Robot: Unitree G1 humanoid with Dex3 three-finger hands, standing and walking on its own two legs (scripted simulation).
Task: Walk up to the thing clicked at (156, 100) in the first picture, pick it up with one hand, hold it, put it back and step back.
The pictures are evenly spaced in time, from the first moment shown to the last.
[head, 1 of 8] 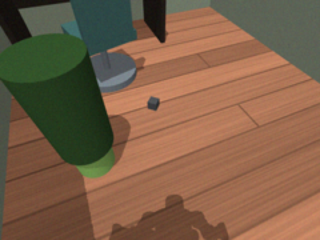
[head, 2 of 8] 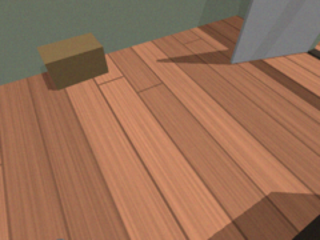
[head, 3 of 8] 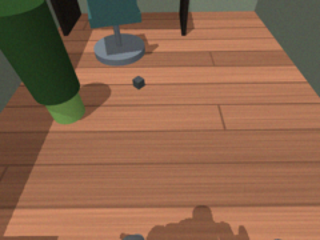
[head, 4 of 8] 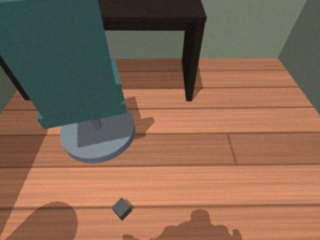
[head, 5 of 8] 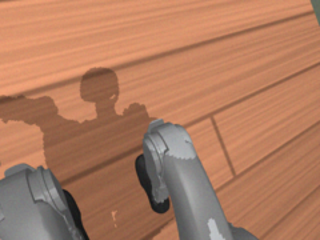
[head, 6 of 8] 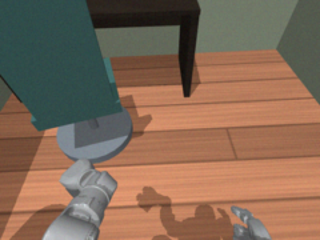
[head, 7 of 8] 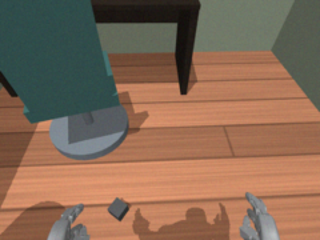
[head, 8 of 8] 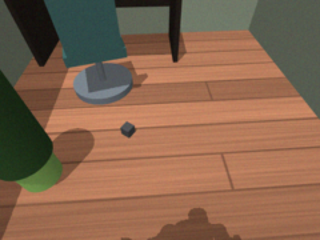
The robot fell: no
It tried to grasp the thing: yes
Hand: left
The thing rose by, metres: 0.65
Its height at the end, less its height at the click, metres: +0.00
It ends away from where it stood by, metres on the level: 0.02
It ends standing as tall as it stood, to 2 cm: yes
